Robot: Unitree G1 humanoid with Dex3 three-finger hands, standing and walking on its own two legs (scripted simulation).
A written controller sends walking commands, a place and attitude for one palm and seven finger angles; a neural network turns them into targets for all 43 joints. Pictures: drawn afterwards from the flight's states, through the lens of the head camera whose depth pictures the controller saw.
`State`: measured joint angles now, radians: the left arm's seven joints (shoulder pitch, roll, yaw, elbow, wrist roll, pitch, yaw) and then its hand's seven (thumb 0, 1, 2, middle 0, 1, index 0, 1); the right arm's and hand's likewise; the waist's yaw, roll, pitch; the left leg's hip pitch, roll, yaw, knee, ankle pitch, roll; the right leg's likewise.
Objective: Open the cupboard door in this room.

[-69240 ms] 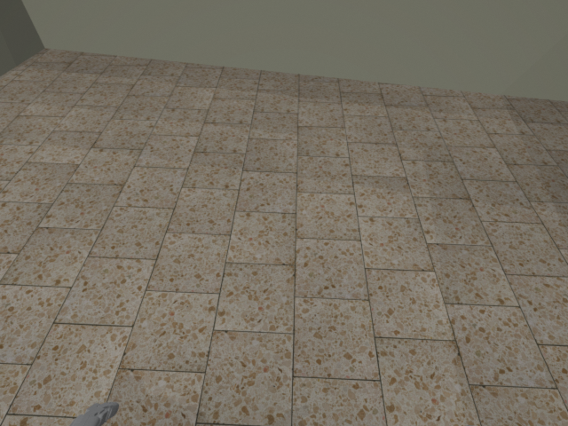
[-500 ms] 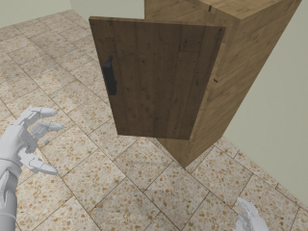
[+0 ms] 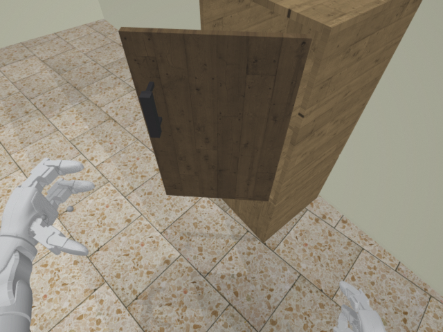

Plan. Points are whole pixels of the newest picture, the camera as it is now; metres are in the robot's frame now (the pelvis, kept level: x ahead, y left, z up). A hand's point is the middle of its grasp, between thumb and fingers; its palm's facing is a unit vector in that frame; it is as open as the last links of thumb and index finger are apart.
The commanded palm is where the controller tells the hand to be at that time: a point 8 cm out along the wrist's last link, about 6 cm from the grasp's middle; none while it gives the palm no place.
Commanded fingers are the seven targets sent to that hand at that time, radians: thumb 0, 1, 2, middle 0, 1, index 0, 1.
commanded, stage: move the hooked fingers beside the handle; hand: left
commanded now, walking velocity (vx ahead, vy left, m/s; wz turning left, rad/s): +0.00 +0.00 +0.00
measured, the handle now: (153, 110) +0.57 +0.20 +0.06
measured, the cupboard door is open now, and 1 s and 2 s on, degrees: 47 47 47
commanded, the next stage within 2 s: none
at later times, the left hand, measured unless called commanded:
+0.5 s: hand (96, 173) +0.37 +0.26 +0.07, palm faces -0.02 -1.00 -0.01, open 14.0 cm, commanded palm +0.34 +0.31 +0.08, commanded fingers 0.00 -0.50 0.30 -0.30 -1.20 -0.30 -1.20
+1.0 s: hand (111, 147) +0.44 +0.25 +0.07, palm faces -0.05 -1.00 +0.01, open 14.0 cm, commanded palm +0.42 +0.31 +0.07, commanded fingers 0.00 -0.50 0.30 -0.30 -1.20 -0.30 -1.20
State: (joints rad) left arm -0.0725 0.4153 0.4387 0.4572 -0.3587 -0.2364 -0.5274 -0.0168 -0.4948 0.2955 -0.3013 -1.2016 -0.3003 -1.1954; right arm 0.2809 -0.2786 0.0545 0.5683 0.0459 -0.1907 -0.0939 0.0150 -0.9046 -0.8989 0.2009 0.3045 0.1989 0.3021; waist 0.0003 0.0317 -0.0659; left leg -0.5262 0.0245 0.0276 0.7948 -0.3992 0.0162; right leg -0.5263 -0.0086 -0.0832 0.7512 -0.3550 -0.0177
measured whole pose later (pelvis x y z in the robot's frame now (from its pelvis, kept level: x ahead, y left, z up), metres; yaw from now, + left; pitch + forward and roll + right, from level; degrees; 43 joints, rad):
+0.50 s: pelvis +0.00 +0.00 +0.00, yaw -1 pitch +11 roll -1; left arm -0.38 0.48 0.44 0.74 -0.28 -0.25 -0.50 -0.02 -0.49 0.30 -0.30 -1.20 -0.30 -1.20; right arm 0.33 -0.29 0.05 0.58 0.04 -0.14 -0.08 0.01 -0.91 -0.90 0.20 0.30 0.20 0.30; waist -0.05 0.01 -0.07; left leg -0.61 0.03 0.04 0.82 -0.40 0.02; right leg -0.62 0.00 -0.07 0.78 -0.35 -0.02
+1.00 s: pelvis +0.00 +0.01 -0.01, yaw -1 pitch +14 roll -2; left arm -0.66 0.53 0.42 1.01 -0.21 -0.32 -0.48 -0.02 -0.50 0.30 -0.30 -1.20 -0.30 -1.20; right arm 0.35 -0.29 0.04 0.60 0.03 -0.04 -0.06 0.01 -0.91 -0.90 0.20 0.30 0.20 0.30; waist -0.08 0.00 -0.08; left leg -0.70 0.03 0.04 0.88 -0.43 0.03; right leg -0.70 -0.01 -0.07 0.81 -0.36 0.00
